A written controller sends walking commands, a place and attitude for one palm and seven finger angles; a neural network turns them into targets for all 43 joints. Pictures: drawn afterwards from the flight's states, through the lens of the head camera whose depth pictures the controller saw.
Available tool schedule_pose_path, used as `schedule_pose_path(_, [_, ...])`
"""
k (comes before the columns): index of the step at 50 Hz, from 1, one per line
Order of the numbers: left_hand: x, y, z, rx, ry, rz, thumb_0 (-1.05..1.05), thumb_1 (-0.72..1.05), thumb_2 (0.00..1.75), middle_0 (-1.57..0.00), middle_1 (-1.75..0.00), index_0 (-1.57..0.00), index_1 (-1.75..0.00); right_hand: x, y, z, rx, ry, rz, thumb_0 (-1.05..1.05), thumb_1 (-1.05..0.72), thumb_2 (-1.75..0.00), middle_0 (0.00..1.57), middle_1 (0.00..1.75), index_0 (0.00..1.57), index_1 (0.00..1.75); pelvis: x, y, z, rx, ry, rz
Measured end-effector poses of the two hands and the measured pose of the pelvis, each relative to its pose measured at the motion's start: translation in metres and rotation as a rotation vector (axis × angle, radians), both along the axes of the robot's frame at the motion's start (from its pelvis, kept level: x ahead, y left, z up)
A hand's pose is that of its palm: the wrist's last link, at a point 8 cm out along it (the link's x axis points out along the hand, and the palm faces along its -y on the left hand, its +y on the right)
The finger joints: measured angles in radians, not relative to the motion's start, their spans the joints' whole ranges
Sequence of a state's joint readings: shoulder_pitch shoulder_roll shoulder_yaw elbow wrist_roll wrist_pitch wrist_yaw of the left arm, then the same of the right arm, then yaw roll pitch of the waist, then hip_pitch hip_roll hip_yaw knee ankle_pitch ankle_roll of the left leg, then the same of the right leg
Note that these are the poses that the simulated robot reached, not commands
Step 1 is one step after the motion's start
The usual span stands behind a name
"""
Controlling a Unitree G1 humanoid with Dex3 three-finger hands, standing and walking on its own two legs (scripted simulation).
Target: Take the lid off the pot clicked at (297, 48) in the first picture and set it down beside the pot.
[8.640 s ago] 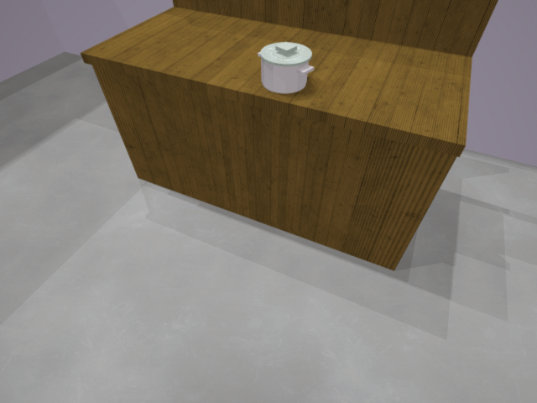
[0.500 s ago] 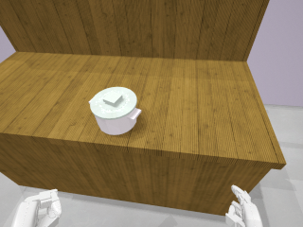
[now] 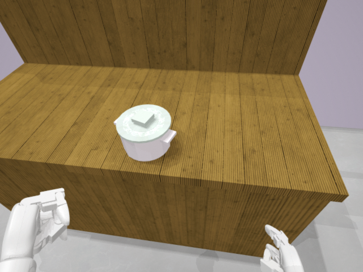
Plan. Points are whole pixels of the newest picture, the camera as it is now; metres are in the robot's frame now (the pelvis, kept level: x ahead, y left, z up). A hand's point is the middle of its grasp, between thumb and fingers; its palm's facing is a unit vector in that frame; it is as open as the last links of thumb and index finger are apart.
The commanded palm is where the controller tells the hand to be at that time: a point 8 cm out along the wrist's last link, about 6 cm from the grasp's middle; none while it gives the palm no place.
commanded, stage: reach forward and open the fingers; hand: left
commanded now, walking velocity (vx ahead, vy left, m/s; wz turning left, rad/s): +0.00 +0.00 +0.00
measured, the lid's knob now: (143, 117) +0.51 +0.19 +0.05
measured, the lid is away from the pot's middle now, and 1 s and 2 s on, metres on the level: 0.00 0.00 0.00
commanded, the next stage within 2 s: move the open hand above the knob in 1.08 s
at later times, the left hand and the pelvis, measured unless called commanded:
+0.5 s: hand (56, 217) +0.18 +0.26 +0.09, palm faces -0.27 -0.05 -0.96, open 4.4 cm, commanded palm +0.18 +0.26 +0.15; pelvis -0.02 -0.01 +0.00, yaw +1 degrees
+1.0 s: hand (65, 185) +0.23 +0.26 +0.11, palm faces -0.18 -0.01 -0.98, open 9.9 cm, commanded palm +0.22 +0.26 +0.17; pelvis -0.04 +0.02 +0.00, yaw +1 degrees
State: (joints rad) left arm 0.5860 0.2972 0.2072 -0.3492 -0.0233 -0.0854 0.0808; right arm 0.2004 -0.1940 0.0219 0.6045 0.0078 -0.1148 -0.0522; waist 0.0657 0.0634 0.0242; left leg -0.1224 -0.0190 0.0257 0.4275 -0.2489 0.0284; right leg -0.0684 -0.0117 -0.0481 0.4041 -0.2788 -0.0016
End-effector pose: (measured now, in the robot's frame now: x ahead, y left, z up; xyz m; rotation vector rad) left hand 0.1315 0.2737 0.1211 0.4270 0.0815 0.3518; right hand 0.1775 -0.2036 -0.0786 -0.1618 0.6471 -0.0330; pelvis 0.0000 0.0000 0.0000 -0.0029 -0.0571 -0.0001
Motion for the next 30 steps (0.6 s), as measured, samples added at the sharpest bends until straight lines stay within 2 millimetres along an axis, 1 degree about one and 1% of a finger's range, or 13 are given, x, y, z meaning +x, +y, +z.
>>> schedule_pose_path(2, [0.005,-0.002,0.004,0.216,0.067,-0.027,0.02,0.89,0.9,-1.3,-1.49,-1.29,-1.49,-0.003,-0.001,-0.003,-0.012,0.023,0.018,0.01,-0.9,-0.9,0.2,0.3,0.2,0.3,-0.003,0.001,-0.001,0.0,0.019,-0.002])
schedule_pose_path(7, [0.018,-0.014,0.016,0.665,0.191,-0.12,0.02,0.85,0.9,-1.26,-1.46,-1.26,-1.46,-0.006,-0.008,-0.013,-0.009,0.087,0.031,0.01,-0.9,-0.9,0.2,0.3,0.2,0.3,-0.013,0.002,-0.004,0.002,0.055,-0.019])
schedule_pose_path(10, [0.02,-0.012,0.016,0.876,0.294,-0.168,0.01,0.79,0.92,-1.24,-1.39,-1.23,-1.39,-0.007,-0.013,-0.018,0.006,0.124,0.013,0.01,-0.91,-0.9,0.2,0.3,0.2,0.3,-0.016,0.001,-0.005,0.003,0.067,-0.029])
schedule_pose_path(12, [0.023,-0.009,0.015,0.964,0.354,-0.189,0.01,0.74,0.94,-1.22,-1.33,-1.22,-1.33,-0.005,-0.016,-0.02,0.013,0.135,0.006,0.01,-0.91,-0.9,0.2,0.3,0.2,0.3,-0.018,0.001,-0.005,0.002,0.067,-0.023])
schedule_pose_path(15, [0.029,-0.005,0.013,1.007,0.429,-0.22,0.01,0.66,0.98,-1.2,-1.23,-1.19,-1.23,-0.002,-0.019,-0.021,0.022,0.133,-0.002,0.01,-0.91,-0.9,0.2,0.3,0.2,0.3,-0.019,-0.001,-0.004,0.0,0.063,-0.011])
schedule_pose_path(19, [0.034,-0.01,0.015,0.997,0.473,-0.302,0.01,0.54,1.04,-1.16,-1.09,-1.15,-1.09,0.002,-0.022,-0.016,0.023,0.103,-0.012,0.01,-0.91,-0.9,0.2,0.3,0.2,0.3,-0.019,-0.002,-0.003,0.0,0.052,0.002])
schedule_pose_path(22, [0.038,-0.013,0.02,1.014,0.48,-0.37,0.01,0.45,1.09,-1.13,-0.98,-1.12,-0.98,0.005,-0.023,-0.011,0.015,0.079,-0.013,0.01,-0.91,-0.9,0.2,0.3,0.2,0.3,-0.02,-0.004,-0.002,-0.002,0.042,0.009])
schedule_pose_path(24, [0.041,-0.011,0.022,1.03,0.484,-0.4,0.01,0.39,1.12,-1.11,-0.91,-1.1,-0.91,0.004,-0.025,-0.008,0.007,0.075,-0.01,0.01,-0.91,-0.9,0.2,0.3,0.2,0.3,-0.022,-0.005,-0.001,-0.004,0.038,0.012])
schedule_pose_path(30, [0.048,-0.007,0.03,1.017,0.446,-0.419,0.01,0.22,1.18,-1.04,-0.7,-1.03,-0.7,-0.003,-0.026,-0.006,-0.004,0.083,-0.004,0.01,-0.91,-0.9,0.2,0.3,0.2,0.3,-0.03,-0.004,0.0,-0.01,0.036,0.017])
